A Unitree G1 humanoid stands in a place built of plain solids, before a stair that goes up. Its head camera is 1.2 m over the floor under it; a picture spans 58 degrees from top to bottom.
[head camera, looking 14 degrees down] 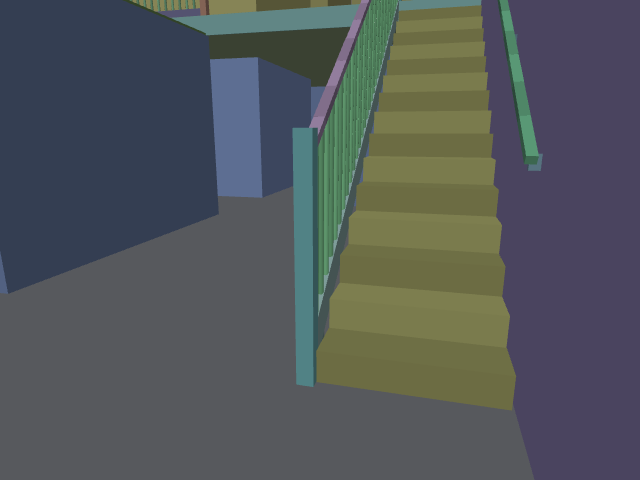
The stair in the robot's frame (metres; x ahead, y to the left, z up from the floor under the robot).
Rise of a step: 0.17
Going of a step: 0.26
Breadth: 0.90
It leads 15 degrees to the right of straight ahead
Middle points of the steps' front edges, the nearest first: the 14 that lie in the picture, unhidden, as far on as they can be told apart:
1.80 -0.42 0.17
2.05 -0.48 0.34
2.30 -0.55 0.51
2.56 -0.62 0.68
2.81 -0.68 0.85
3.06 -0.75 1.02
3.32 -0.81 1.19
3.57 -0.88 1.36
3.82 -0.94 1.53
4.08 -1.01 1.70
4.33 -1.08 1.87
4.58 -1.14 2.04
4.84 -1.21 2.21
5.09 -1.27 2.38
